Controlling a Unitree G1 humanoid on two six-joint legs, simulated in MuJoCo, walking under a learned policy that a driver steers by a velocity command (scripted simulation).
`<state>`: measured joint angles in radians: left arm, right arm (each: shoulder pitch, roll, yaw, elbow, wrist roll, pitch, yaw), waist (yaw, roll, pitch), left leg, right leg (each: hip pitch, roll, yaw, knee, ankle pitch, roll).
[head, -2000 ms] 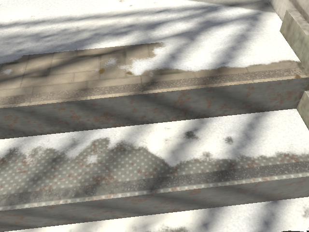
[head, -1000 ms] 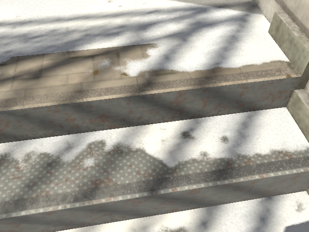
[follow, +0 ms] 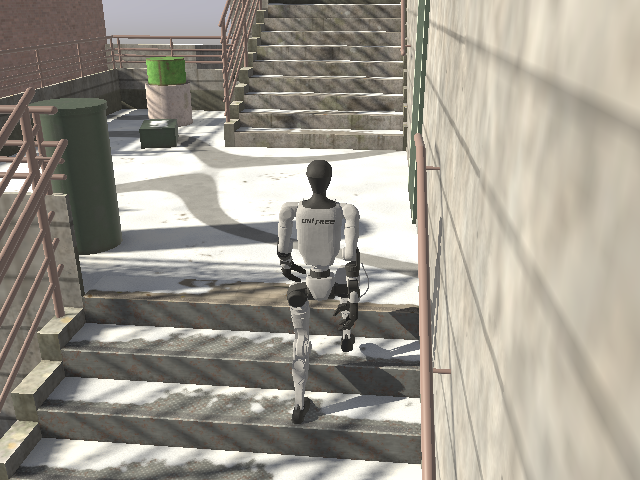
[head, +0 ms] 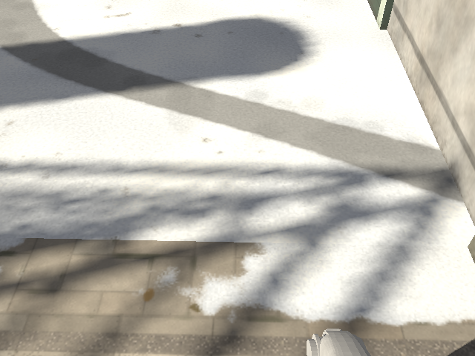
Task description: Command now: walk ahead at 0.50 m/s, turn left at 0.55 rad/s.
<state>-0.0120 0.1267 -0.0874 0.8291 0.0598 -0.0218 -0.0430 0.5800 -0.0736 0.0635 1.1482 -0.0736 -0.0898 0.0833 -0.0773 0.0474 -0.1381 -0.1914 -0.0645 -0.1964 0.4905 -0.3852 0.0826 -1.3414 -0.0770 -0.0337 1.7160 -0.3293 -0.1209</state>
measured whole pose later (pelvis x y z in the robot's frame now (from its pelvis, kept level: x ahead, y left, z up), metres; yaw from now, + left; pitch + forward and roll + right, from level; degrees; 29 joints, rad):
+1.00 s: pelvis +0.51 +0.11 +0.31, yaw +12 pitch +3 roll +3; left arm 0.17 0.22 0.04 0.98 0.04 -0.12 -0.11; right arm 0.37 -0.22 -0.03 1.11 -0.07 -0.08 0.02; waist -0.01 -0.04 -0.07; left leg -0.37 -0.03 0.22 0.71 -0.38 0.08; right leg -0.97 -0.05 0.17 1.69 0.01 -0.16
